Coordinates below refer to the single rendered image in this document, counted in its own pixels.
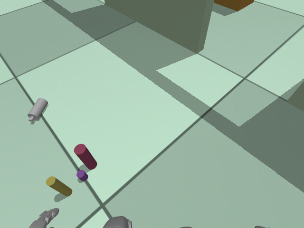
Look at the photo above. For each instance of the left robot hand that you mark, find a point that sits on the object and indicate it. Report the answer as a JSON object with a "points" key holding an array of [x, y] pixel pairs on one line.
{"points": [[45, 218]]}

